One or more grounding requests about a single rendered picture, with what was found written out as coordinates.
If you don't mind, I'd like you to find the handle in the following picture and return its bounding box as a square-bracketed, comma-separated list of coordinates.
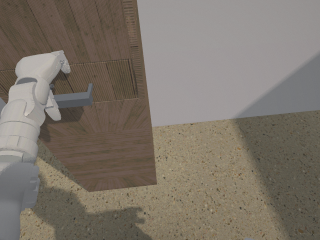
[44, 83, 93, 110]

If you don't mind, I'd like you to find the left robot hand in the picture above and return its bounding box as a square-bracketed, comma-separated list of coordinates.
[15, 50, 71, 121]

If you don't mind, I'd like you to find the robot left forearm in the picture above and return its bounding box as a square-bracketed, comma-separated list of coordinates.
[0, 74, 50, 164]

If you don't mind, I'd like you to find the left robot upper arm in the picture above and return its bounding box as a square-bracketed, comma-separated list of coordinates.
[0, 161, 40, 240]

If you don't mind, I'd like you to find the drawer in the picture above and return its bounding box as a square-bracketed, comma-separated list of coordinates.
[0, 58, 138, 102]

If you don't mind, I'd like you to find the cabinet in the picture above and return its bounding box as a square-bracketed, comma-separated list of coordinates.
[0, 0, 157, 192]

